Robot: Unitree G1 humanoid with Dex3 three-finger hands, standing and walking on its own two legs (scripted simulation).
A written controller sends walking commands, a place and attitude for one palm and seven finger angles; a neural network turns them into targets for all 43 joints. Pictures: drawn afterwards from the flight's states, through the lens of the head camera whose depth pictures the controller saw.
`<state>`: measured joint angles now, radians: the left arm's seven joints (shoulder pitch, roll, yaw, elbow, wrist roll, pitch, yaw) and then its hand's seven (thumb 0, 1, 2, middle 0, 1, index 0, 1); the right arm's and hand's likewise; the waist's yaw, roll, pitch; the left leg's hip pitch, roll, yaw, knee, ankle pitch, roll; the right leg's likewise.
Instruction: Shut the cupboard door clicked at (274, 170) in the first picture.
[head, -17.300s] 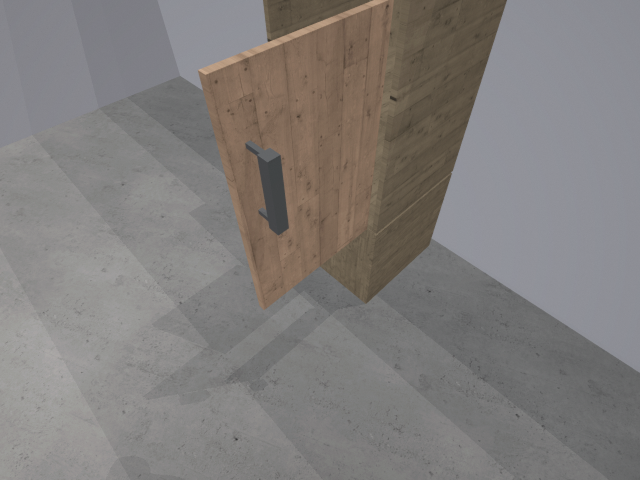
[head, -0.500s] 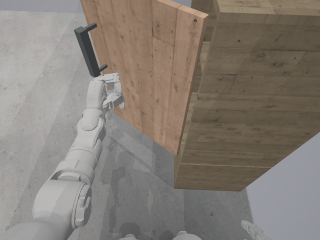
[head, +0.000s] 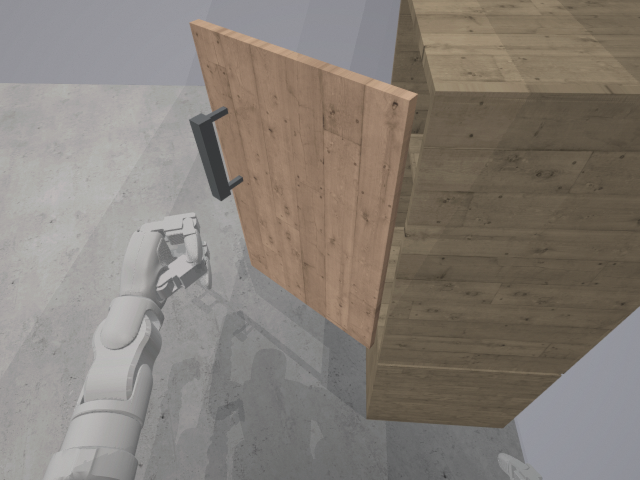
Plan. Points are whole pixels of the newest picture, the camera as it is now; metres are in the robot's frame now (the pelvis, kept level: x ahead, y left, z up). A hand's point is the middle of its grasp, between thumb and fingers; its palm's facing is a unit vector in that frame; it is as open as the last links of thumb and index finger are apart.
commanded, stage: draw the hand back to the body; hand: left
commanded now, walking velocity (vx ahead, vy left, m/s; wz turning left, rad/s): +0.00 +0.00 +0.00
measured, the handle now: (221, 154) +0.64 +0.19 +0.06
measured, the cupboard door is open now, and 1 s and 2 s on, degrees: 55 55 55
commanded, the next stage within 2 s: step back with the hand held close in 1.12 s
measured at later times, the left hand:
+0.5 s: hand (65, 327) +0.24 +0.24 +0.16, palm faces +0.32 -0.89 -0.31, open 4.3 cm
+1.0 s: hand out of the picture +0.17 +0.28 +0.18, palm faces +0.48 -0.79 -0.38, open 7.3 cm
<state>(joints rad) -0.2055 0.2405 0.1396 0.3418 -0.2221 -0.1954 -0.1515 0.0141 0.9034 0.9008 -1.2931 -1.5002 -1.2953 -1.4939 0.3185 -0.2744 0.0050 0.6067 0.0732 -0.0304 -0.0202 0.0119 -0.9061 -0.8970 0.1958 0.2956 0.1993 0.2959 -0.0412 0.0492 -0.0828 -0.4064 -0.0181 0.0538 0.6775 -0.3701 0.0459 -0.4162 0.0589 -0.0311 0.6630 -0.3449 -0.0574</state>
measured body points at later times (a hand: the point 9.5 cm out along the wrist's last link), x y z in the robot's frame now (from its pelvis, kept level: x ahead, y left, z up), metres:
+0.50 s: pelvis +0.01 +0.02 +0.02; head -0.01 -0.01 +0.47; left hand +0.22 +0.29 +0.17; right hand +0.21 -0.18 -0.07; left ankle -0.02 +0.09 -0.72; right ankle -0.01 -0.08 -0.72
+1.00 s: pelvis -0.01 +0.02 +0.02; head -0.03 -0.01 +0.47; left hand +0.14 +0.32 +0.20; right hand +0.19 -0.21 -0.06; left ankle -0.02 +0.09 -0.72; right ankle -0.01 -0.08 -0.72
